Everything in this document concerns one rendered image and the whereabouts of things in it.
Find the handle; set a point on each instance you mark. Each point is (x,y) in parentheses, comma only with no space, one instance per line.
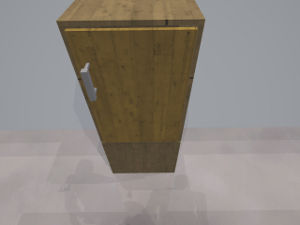
(87,81)

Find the cupboard door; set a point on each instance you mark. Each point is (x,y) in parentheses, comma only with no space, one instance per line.
(141,75)

